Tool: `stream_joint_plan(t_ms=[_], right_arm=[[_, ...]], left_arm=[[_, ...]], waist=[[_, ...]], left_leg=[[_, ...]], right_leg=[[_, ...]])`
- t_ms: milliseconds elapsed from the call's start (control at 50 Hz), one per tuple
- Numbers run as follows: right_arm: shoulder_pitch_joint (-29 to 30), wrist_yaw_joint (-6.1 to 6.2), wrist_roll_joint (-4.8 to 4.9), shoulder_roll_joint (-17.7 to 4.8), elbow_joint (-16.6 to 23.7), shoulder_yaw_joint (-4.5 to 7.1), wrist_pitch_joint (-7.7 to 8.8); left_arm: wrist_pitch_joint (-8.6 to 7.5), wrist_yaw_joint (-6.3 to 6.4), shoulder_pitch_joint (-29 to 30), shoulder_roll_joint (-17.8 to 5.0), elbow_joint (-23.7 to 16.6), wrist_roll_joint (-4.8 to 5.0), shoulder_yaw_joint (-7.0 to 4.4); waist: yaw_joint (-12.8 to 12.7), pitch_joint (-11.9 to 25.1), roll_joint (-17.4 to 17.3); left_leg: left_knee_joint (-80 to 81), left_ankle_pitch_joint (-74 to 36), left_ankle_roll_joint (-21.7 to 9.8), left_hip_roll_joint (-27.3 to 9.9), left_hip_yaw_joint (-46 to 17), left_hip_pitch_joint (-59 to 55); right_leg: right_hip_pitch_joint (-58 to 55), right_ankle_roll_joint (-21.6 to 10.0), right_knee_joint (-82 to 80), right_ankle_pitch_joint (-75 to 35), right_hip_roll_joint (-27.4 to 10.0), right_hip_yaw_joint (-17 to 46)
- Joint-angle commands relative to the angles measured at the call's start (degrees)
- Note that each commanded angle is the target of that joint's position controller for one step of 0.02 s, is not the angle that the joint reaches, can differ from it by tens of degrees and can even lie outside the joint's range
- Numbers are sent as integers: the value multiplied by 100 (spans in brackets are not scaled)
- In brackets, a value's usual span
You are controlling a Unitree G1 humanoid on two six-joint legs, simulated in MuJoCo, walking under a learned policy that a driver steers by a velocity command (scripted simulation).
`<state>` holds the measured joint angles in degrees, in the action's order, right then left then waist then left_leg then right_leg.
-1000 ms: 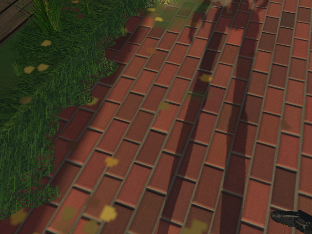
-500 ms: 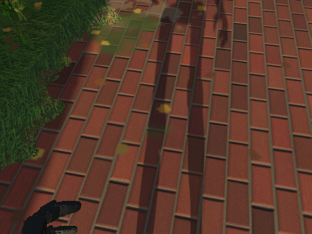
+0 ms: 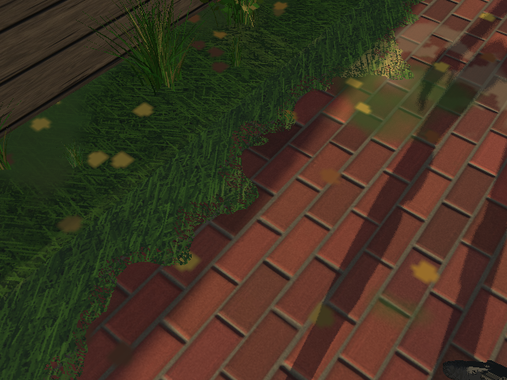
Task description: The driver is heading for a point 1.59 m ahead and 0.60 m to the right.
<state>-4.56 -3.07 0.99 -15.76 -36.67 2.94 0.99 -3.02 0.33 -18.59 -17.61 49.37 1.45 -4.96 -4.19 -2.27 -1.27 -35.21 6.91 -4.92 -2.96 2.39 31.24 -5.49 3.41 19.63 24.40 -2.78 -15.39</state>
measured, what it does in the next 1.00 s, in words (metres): walks ahead, turning right: left foot, then right foot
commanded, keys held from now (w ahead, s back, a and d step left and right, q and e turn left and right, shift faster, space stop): e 1.00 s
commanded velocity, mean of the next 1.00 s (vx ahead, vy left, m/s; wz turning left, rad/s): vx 0.11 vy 0.00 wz -0.35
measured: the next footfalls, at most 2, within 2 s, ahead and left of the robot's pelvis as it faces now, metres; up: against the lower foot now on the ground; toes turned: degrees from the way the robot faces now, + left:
left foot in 0.02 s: +0.17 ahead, +0.10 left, +0.00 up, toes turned +4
right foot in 0.54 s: +0.24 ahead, -0.12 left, +0.00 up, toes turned -13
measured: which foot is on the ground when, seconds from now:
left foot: up 0.00-0.00, down 0.02-0.56, up 0.58-0.98, down 1.00-1.00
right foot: down 0.00-0.02, up 0.04-0.52, down 0.54-1.00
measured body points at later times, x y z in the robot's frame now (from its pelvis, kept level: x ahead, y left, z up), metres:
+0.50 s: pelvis +0.17 +0.01 +0.02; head +0.20 +0.00 +0.47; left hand +0.33 +0.26 -0.10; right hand +0.27 -0.28 -0.10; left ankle +0.14 +0.10 -0.72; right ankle +0.21 -0.12 -0.70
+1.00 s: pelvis +0.22 +0.01 +0.01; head +0.26 +0.00 +0.46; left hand +0.49 +0.20 -0.08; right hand +0.24 -0.31 -0.09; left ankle +0.29 +0.12 -0.72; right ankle +0.21 -0.11 -0.72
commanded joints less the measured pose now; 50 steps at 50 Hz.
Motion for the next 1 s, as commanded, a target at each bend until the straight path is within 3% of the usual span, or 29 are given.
stream_joint_plan(t_ms=[20, 40, 60, 80, 100, 120, 180, 220, 260, 320, 400, 480, 520, 540, 560, 580, 600, 620, 640, 660, 720, 780, 860, 920, 960, 980, 1000], right_arm=[[-1944, 155, -43, -1311, -87, 569, -3], [-1661, 212, -112, -1887, 0, 572, 42], [-1844, 184, -124, -1320, 141, 407, 94], [-1606, 151, -176, -1108, 52, 315, 151], [-1307, 146, -123, -953, -20, 273, 198], [-984, 157, -110, -756, -47, 226, 221], [-507, 172, -254, -569, -139, 166, 344], [-286, 230, -296, -540, -240, 154, 406], [-176, 332, -269, -612, -332, 176, 367], [-241, 468, -244, -718, -469, 211, 226], [-342, 507, -177, -817, -637, 263, 21], [-296, 524, -55, -917, -674, 325, -146], [-206, 564, 34, -931, -680, 343, -192], [-362, 575, 40, -883, -753, 342, -186], [-380, 560, -120, -748, -643, 307, -132], [-244, 516, -322, -410, -356, 186, -84], [28, 436, -260, -585, -441, 223, -52], [145, 401, -73, -663, -408, 252, -51], [131, 449, -55, -624, -487, 260, -62], [180, 509, -117, -727, -496, 299, -87], [-23, 543, -96, -590, -548, 288, -125], [30, 558, -85, -496, -560, 246, -119], [79, 511, -62, -557, -558, 254, -103], [10, 435, -41, -635, -550, 279, -11], [-317, 372, -40, -647, -639, 304, 69], [-521, 359, -59, -744, -710, 344, 92], [-670, 391, -165, -1146, -700, 433, 77]], left_arm=[[-9, 60, 139, -835, -380, -81, -104], [-124, -46, -583, -40, -582, -284, 190], [-228, -98, -256, -603, -305, -68, 86], [-227, -108, 304, -824, -457, 160, 10], [-220, -61, 465, -679, -476, 120, 54], [-175, -15, 523, -655, -397, 15, 39], [132, 54, -47, -464, -105, 10, 20], [230, 113, -52, -368, -91, -41, 13], [249, 118, 214, -324, -214, -86, 24], [262, 34, 644, -273, -420, -76, 44], [358, -64, 978, -319, -704, -84, 4], [434, -183, 1094, -309, -938, -65, -40], [413, -230, 865, -306, -953, -44, -75], [382, -195, 527, -495, -899, -77, -156], [358, -75, 118, -1135, -887, -112, -348], [343, -18, 9, -1651, -931, -239, -437], [284, -51, 3, -1169, -999, -238, -294], [227, -51, 370, -1047, -1070, -195, -260], [214, -21, 677, -923, -1102, -93, -245], [246, 23, 905, -792, -1149, -9, -202], [334, 115, 1009, -856, -1216, -92, -212], [378, 174, 955, -980, -1224, -73, -259], [458, 183, 1096, -1010, -1282, -93, -262], [499, 159, 1179, -981, -1323, -85, -241], [543, 180, 1348, -935, -1382, -32, -209], [568, 202, 1330, -851, -1405, -12, -178], [572, 203, 1127, -580, -1433, -61, -99]], waist=[[1311, 1164, -164], [554, 1866, -1678], [1061, 2693, -662], [1069, 1914, -417], [860, 1349, -153], [692, 1003, -104], [220, 859, -220], [119, 728, -258], [162, 609, -364], [374, 544, -350], [526, 405, -305], [524, 325, -390], [336, 449, -361], [176, 652, -142], [113, 1018, 824], [226, 1406, 1991], [-46, 1912, 1041], [79, 1501, 791], [226, 1181, 445], [304, 945, 384], [480, 947, 745], [404, 1009, 776], [331, 904, 1001], [319, 836, 1129], [535, 842, 1126], [617, 843, 1004], [500, 948, 148]], left_leg=[[420, -948, -571, 74, -526, -3464], [795, -1509, -1691, -1742, -3597, -5190], [1236, -2076, -1775, -2057, -4103, -5143], [1174, -3031, -1529, -1895, -2971, -4573], [1157, -3316, -1250, -1598, -2181, -3820], [1312, -3250, -1067, -1387, -1709, -3188], [1869, -3511, -955, -1172, -844, -2008], [2040, -3590, -919, -1103, -386, -1820], [2111, -3385, -805, -1007, -14, -1955], [2155, -2917, -761, -1046, 224, -2278], [1981, -2466, -809, -1338, 207, -2742], [1403, -2636, -689, -1569, 145, -3064], [746, -2992, -392, -1427, 345, -3061], [37, -2985, -56, -1105, 588, -2820], [-1341, -1621, 436, -539, 868, -1762], [-3002, 2989, 907, 562, 607, 147], [-3659, 3403, 836, 442, -585, 323], [-3727, 2987, 760, 301, -672, 582], [-3417, 2567, 749, 187, -661, 691], [-3079, 2206, 788, 118, -665, 684], [-2399, 1726, 939, 294, -587, 83], [-1583, 1485, 1050, 367, -639, -190], [-869, 1281, 1042, 453, -693, -673], [-233, 1318, 934, 515, -722, -923], [807, 766, 794, 539, -633, -1472], [1410, 192, 677, 352, -677, -1973], [1693, -129, 298, -718, -1598, -2620]], right_leg=[[1797, -495, 3208, -4445, -858, 258], [4119, -85, 5359, 1018, 227, 622], [4125, -137, 5945, 1302, 221, 1870], [4423, -203, 5996, 960, 5, 1880], [4410, -255, 5528, 586, -253, 1847], [4220, -243, 5135, 321, -392, 1864], [3155, -126, 4720, -325, -353, 1935], [3120, -25, 4221, -778, -283, 1995], [3271, 23, 3568, -1310, -292, 1913], [3361, 34, 2871, -1751, -318, 1744], [3563, -65, 2444, -1375, -298, 1573], [3554, -277, 2040, -682, -145, 1312], [2992, -491, 1221, -1142, 76, 1102], [2246, -695, 565, -2181, 205, 1209], [1051, -1140, 462, -4772, -534, 2449], [-98, -2500, 510, -6605, -1908, 4500], [-175, -2627, 423, -6111, -1883, 4394], [132, -2359, 377, -5531, -1622, 3827], [434, -2031, 307, -4779, -1299, 3502], [734, -1854, 200, -4311, -1162, 3375], [1241, -1770, 86, -4201, -841, 3159], [1324, -1720, 130, -3825, -763, 3243], [1729, -1628, 81, -2744, -658, 3603], [1693, -1556, 214, -2584, -629, 4031], [1769, -1362, 485, -2629, -458, 4149], [2008, -1136, 704, -2230, -248, 4061], [2667, -810, 1635, -970, 207, 3551]])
